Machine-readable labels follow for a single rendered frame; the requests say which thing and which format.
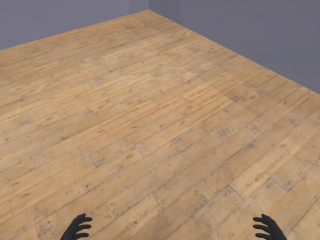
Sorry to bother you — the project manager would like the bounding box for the robot left hand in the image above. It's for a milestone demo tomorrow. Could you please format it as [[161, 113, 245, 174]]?
[[60, 213, 93, 240]]

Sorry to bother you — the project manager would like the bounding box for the robot right hand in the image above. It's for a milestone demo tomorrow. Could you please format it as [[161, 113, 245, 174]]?
[[253, 214, 287, 240]]

